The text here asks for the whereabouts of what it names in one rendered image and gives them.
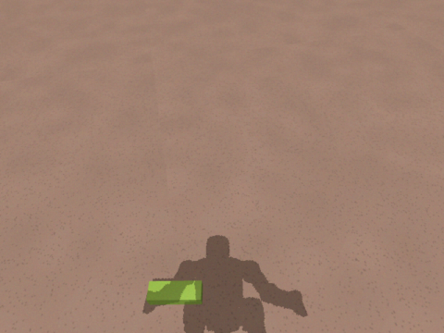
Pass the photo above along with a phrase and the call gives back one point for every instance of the carton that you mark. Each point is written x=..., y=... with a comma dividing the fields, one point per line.
x=175, y=292

